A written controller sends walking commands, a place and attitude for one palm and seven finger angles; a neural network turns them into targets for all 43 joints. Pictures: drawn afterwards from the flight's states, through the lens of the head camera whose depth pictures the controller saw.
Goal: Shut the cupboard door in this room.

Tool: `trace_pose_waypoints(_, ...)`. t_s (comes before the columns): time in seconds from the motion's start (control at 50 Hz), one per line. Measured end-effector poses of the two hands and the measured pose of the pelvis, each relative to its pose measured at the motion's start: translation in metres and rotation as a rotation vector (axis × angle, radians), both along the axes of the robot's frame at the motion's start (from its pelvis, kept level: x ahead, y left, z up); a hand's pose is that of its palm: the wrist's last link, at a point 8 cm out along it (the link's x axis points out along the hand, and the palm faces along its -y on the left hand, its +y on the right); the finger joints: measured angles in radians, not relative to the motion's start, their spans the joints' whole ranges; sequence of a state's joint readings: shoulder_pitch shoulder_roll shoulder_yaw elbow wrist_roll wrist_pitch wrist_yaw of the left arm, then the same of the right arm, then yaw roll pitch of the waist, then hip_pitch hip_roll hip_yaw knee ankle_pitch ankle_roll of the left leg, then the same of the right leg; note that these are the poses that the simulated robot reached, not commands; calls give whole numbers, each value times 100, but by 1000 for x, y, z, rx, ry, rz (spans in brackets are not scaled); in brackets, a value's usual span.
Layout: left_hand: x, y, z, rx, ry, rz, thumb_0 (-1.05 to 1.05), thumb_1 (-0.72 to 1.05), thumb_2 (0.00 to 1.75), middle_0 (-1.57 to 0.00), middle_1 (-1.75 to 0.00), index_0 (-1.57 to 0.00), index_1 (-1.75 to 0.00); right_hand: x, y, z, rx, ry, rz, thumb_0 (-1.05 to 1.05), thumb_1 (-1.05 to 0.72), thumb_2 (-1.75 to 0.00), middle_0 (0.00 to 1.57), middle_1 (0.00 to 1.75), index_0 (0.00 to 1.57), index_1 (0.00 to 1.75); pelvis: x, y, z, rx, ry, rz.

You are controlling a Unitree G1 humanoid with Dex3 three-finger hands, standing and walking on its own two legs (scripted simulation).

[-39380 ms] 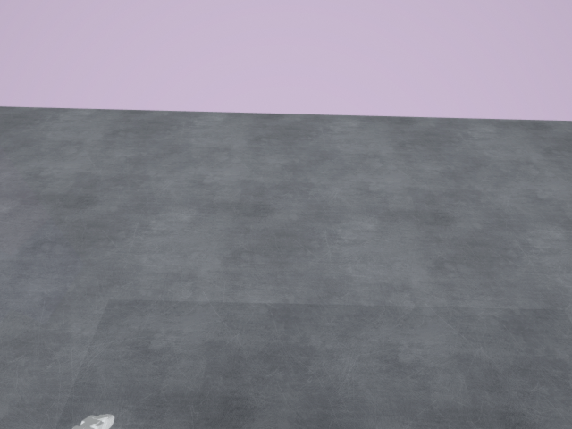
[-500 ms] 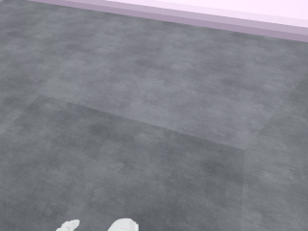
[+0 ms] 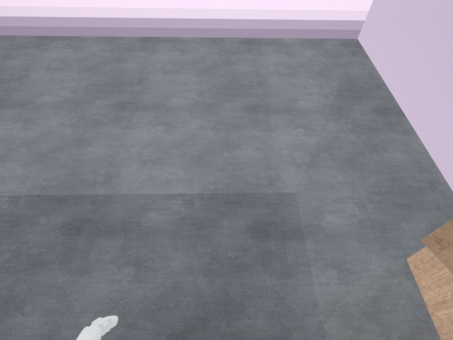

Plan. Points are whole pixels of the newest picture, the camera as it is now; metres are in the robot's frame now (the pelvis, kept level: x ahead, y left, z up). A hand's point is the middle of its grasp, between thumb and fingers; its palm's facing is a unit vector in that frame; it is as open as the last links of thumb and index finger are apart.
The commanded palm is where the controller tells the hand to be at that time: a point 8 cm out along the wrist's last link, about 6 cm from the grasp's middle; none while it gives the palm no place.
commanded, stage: turn to face it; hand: left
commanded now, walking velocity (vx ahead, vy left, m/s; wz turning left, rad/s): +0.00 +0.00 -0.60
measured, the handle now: out of the picture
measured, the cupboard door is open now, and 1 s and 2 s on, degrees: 24 24 24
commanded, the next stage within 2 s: take the last steps up to it in 1.76 s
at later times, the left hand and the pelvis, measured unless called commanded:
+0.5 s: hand out of the picture +0.14 +0.20 -0.17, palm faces -0.24 -0.95 -0.18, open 7.4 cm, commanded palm none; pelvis +0.01 +0.02 +0.00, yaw -17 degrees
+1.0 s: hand (174, 315) +0.19 +0.12 -0.16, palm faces -0.52 -0.82 -0.22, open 7.4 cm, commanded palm none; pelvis +0.01 -0.01 +0.00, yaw -33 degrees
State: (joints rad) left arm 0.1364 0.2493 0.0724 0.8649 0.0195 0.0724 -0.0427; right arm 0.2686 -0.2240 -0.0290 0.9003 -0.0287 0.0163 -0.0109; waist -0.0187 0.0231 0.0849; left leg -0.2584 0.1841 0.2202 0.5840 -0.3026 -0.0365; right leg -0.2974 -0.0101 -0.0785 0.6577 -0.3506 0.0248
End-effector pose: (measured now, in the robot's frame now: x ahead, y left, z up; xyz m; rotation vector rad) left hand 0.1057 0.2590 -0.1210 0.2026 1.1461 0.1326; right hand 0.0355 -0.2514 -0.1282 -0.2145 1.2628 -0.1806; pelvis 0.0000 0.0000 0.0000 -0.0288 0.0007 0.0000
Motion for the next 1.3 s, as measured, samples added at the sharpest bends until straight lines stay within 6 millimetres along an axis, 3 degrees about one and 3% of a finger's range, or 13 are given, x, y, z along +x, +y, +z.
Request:
trace_pose_waypoints(0.06, 12, -12, -1, 33, -31, -45, 0, 91, 90, -20, -30, -19, -30, -13, -17, -17, 9, 27, -54, 0, -91, -90, 20, 30, 21, 30, -1, -8, -10, 13, 0, -32)
trace_pose_waypoints(0.16, 8, -25, 3, 38, 4, -80, 0, 91, 90, -20, -30, -20, -30, -12, -26, -9, -4, 15, -106, 0, -91, -90, 20, 30, 20, 30, -3, -10, -2, 22, -3, -84)
trace_pose_waypoints(0.26, 6, -27, -4, 12, 45, -116, 0, 91, 90, -20, -30, -20, -30, 0, -22, 5, -19, -54, -135, 0, -91, -90, 20, 30, 20, 30, 0, -5, 2, 30, 2, -139)
trace_pose_waypoints(0.38, 15, -12, -26, -26, 85, -153, 1, 90, 90, -20, -30, -20, -30, 7, -6, 13, -67, -133, -165, 0, -91, -90, 20, 30, 20, 30, 5, 15, -8, 15, 13, -214)
trace_pose_waypoints(0.48, 33, -8, -21, -31, 104, -214, 1, 91, 90, -20, -30, -20, -30, -14, 8, 23, -69, -108, -198, 0, -91, -90, 20, 30, 20, 30, 5, 19, 2, 1, 8, -281)
trace_pose_waypoints(0.56, 51, -16, -12, -26, 92, -266, 1, 91, 90, -20, -30, -19, -30, -38, 11, 24, -58, -73, -260, 0, -91, -90, 20, 30, 21, 30, 6, 17, 8, -14, 8, -332)
trace_pose_waypoints(0.66, 76, -43, -5, -1, 61, -362, 1, 91, 90, -20, -30, -19, -30, -75, 3, 11, -29, -41, -363, 0, -90, -90, 20, 30, 21, 30, 2, 6, 5, -10, 4, -399)
trace_pose_waypoints(0.76, 95, -76, -5, 35, -13, -447, 0, 91, 90, -20, -30, -19, -30, -113, -15, -16, -4, 8, -456, 0, -91, -90, 20, 30, 21, 30, -3, -10, -12, 13, 3, -451)
trace_pose_waypoints(0.82, 93, -86, 0, 42, -4, -474, 0, 91, 90, -20, -30, -20, -30, -121, -21, -14, -11, 29, -495, 0, -91, -90, 20, 30, 20, 30, -4, -11, -7, 16, 3, -481)
trace_pose_waypoints(0.92, 94, -95, -2, 33, 44, -521, 0, 91, 90, -20, -30, -20, -30, -115, -24, 2, -30, -18, -533, 0, -91, -90, 20, 30, 20, 30, 1, -11, 1, 32, 10, -533)
trace_pose_waypoints(1.1, 124, -91, -29, -4, 97, -589, 1, 91, 90, -20, -30, -20, -30, -97, -3, 16, -101, -90, -581, 0, -91, -90, 20, 30, 20, 30, 22, 5, -7, 21, 17, -649)
trace_pose_waypoints(1.2, 145, -102, -19, -7, 96, -650, 1, 91, 90, -20, -30, -20, -30, -112, 19, 24, -84, -66, -633, 0, -91, -90, 20, 30, 20, 30, 25, 6, 4, -1, 12, -711)
trace_pose_waypoints(1.3, 161, -129, -8, -4, 70, -729, 1, 91, 90, -20, -30, -19, -30, -140, 34, 19, -49, -36, -725, 0, -91, -90, 20, 30, 21, 30, 23, 2, 8, -11, 12, -778)
